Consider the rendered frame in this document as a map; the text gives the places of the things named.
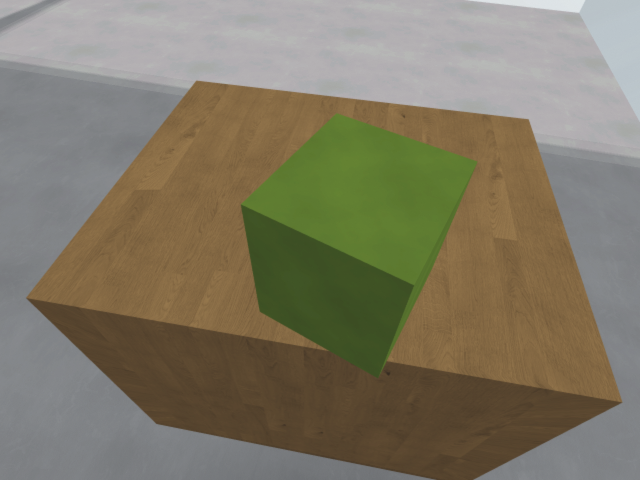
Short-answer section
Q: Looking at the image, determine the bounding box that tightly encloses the carton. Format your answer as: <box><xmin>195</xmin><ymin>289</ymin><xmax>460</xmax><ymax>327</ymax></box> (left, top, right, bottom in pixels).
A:
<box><xmin>241</xmin><ymin>113</ymin><xmax>478</xmax><ymax>378</ymax></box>

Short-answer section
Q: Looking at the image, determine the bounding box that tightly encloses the pedestal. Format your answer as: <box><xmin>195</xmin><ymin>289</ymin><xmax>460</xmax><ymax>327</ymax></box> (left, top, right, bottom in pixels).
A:
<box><xmin>26</xmin><ymin>81</ymin><xmax>622</xmax><ymax>480</ymax></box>

